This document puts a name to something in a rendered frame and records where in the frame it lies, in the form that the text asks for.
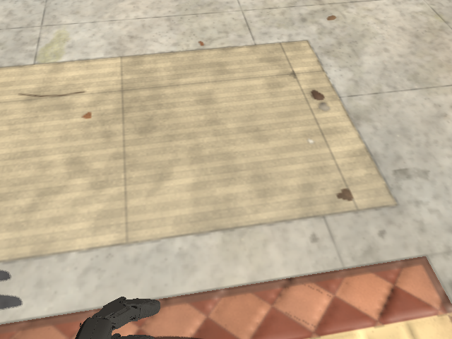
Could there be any left robot hand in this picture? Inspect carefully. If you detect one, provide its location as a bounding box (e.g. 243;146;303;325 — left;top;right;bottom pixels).
75;297;160;339

